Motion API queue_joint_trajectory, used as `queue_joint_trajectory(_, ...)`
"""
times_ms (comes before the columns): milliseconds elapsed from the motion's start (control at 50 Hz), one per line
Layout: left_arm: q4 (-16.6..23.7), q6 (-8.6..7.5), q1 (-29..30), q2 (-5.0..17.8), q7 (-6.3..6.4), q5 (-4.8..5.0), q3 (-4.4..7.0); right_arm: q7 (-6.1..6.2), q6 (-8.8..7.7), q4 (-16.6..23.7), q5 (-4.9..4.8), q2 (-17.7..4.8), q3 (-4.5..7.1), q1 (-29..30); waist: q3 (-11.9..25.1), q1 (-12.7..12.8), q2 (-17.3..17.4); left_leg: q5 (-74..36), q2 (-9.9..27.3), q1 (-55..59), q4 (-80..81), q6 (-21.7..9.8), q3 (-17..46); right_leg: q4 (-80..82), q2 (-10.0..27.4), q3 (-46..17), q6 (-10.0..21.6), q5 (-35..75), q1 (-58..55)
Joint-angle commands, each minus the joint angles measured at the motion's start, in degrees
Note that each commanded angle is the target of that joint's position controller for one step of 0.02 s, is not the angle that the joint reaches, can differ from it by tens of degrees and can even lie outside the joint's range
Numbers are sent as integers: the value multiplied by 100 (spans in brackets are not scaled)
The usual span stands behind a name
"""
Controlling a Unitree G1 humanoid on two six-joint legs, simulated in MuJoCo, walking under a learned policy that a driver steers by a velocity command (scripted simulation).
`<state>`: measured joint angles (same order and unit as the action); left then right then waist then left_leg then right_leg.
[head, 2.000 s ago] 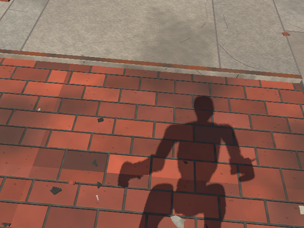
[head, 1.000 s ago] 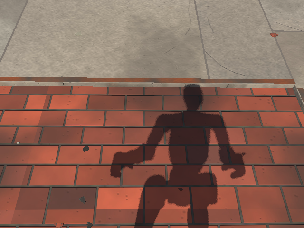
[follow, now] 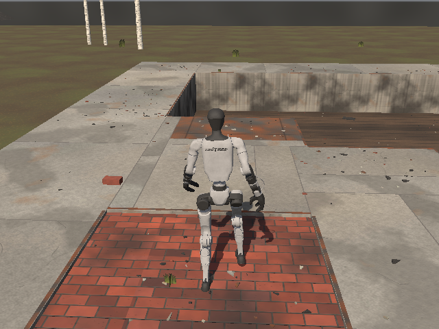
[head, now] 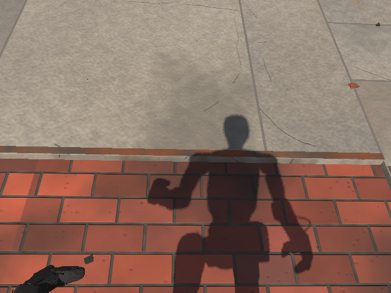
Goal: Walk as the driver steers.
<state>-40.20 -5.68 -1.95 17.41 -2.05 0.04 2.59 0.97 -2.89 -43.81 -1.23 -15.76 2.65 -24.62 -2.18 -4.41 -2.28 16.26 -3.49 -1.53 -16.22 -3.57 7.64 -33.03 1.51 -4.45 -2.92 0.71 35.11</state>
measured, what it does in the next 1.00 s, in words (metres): walks ahead: right foot, then left foot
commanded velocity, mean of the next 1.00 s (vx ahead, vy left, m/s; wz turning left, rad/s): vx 0.49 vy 0.00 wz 0.05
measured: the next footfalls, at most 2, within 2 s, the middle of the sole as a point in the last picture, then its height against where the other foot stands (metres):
right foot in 0.14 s outside the picture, level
left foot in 0.62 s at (128, 285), level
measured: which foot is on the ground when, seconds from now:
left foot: down 0.00-0.14, up 0.16-0.60, down 0.62-1.00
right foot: up 0.00-0.12, down 0.14-0.64, up 0.66-1.00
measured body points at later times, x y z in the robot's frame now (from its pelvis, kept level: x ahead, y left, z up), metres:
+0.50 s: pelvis +0.28 -0.01 +0.00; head +0.31 +0.00 +0.45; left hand +0.22 +0.27 -0.13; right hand +0.55 -0.20 -0.08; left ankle +0.42 +0.16 -0.71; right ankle +0.23 -0.14 -0.75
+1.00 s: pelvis +0.54 +0.08 +0.00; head +0.57 +0.08 +0.45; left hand +0.71 +0.34 -0.11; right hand +0.59 -0.21 -0.12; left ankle +0.46 +0.16 -0.75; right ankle +0.73 -0.07 -0.69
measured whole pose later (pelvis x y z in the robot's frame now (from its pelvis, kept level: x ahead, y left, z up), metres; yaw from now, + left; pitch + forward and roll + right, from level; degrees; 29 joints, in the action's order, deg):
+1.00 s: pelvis +0.54 +0.08 +0.00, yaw +0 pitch +0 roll +2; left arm -43.7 -2.0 -8.3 16.6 -2.0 1.1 2.9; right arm 0.1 -5.3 -46.9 0.6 -16.2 3.5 -18.7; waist -1.9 -3.9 -2.4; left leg 14.6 -2.3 2.4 -11.6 -2.0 -11.7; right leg -41.7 5.3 -2.3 -0.2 2.7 38.3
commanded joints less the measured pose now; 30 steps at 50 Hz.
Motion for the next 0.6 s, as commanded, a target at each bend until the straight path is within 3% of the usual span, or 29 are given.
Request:
queue_joint_trajectory(20, 598, -122, 753, 428, -17, 52, 95, 86, -36, 287, -64, -1131, 339, -43, -147, 67, 829, -1423, 1250, -642, 316, -662, 1024, 467, -239, 68, 39, 440, -659)
queue_joint_trajectory(80, 545, -169, 431, 662, 2, 63, 201, 110, 42, 290, -44, -1137, 385, 48, -46, 290, 991, -2037, 1429, -241, -180, -532, 1286, 578, -209, 49, 256, -177, -1040)
queue_joint_trajectory(100, 437, -188, -27, 799, 35, 54, 285, 98, 67, 332, -24, -1088, 370, 130, 231, 526, 1027, -2734, 1280, -245, -676, -435, 1219, 708, -281, 188, 398, -307, -1691)
queue_joint_trajectory(120, 273, -195, -770, 968, 74, 22, 382, 76, 84, 390, 35, -922, 300, 204, 832, 897, 957, -3040, 957, -440, -1656, -260, 953, 717, -94, 176, 603, -224, -2784)
queue_joint_trajectory(140, 187, -172, -1734, 1270, 120, -81, 439, 65, 86, 534, 168, -563, 155, 138, 1851, 1205, 341, -1830, 556, -1309, -3317, -77, 635, 479, 913, -907, 988, -746, -4455)
queue_joint_trajectory(160, -63, -99, -2031, 1624, 56, -102, 518, 29, 5, 601, -31, 20, -4, -944, 2506, 604, -1806, 1722, -245, -3368, -5203, 286, 211, 1200, 2172, -3880, 1971, -1993, -6060)
queue_joint_trajectory(180, -55, -97, -1938, 972, 22, 31, 386, 40, -22, 352, -154, -628, 92, -821, 1996, 797, -1137, 1586, 155, -3966, -5832, 292, 442, 1638, 2061, -4223, 1871, -3089, -5663)
queue_joint_trajectory(200, -10, -75, -1587, 649, 49, 49, 299, 26, -31, 455, -152, -951, 178, -50, 1123, 913, -552, 1074, 364, -4117, -5851, 279, 277, 1710, 1799, -3158, 1641, -2850, -4852)
queue_joint_trajectory(220, -5, -49, -1293, 590, 53, -7, 262, 40, -45, 564, -62, -946, 173, 430, 679, 829, -75, 692, 583, -3937, -5671, 275, 84, 1766, 1570, -2440, 1536, -2063, -4072)
queue_joint_trajectory(240, -48, -28, -1146, 498, 55, -52, 234, 24, -75, 656, 34, -894, 181, 748, 372, 741, -13, 479, 717, -3820, -5365, 266, 39, 1876, 1371, -1970, 1531, -1396, -3494)
queue_joint_trajectory(260, -79, -41, -1084, 437, 71, -112, 200, -13, -77, 685, 29, -799, 176, 751, 305, 581, -158, 334, 853, -3560, -5150, 244, 36, 2005, 1217, -1623, 1512, -1007, -3143)
queue_joint_trajectory(300, -179, -85, -1118, 421, 80, -43, 200, -58, -59, 682, 11, -548, 105, 674, 296, 451, -297, 327, 940, -3390, -4710, 261, -108, 2234, 1143, -1288, 1625, -635, -2888)
queue_joint_trajectory(360, -313, -104, -1205, 705, 104, 59, 270, -99, -77, 868, 112, -352, -18, 1162, 53, 502, -175, -127, 1070, -3516, -3721, 370, -321, 2560, 1192, -879, 1757, -347, -2637)
queue_joint_trajectory(400, -357, -73, -1250, 816, 113, 77, 289, -148, -129, 938, 108, -319, -67, 1510, -10, 613, -124, -845, 1037, -3358, -2965, 382, -442, 2632, 1043, -501, 1654, -203, -2569)
queue_joint_trajectory(460, -485, -17, -1542, 929, 107, 134, 292, -213, -183, 1052, 51, -356, -79, 2059, -59, 819, -96, -1615, 838, -2960, -2088, 393, -642, 2564, 938, -158, 1469, -33, -2605)
queue_joint_trajectory(540, -701, 114, -1918, 1051, 126, 180, 306, -291, -206, 1253, 12, -513, -23, 2498, -129, 848, -146, -1417, 704, -2883, -1522, 196, -657, 2268, 1248, -209, 1277, 155, -3267)
queue_joint_trajectory(580, -734, 193, -1868, 1132, 154, 174, 315, -299, -213, 1178, 34, -671, 70, 2127, 102, 525, -181, -1189, 518, -2193, -1233, 21, -830, 1662, 1213, -62, 1111, 1152, -3450)
queue_joint_trajectory(600, -734, 216, -1877, 1050, 166, 156, 276, -267, -198, 969, 58, -871, 194, 1456, 534, 181, -99, -1167, 364, -1206, -1117, -125, -961, 808, 976, 169, 976, 1870, -3301)
Velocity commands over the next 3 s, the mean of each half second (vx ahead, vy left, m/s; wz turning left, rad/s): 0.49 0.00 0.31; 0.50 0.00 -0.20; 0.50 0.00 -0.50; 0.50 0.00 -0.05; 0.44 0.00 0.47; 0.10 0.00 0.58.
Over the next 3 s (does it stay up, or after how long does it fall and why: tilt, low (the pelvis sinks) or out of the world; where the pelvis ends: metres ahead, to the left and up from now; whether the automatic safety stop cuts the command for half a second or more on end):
stays up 1.44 -0.10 0.02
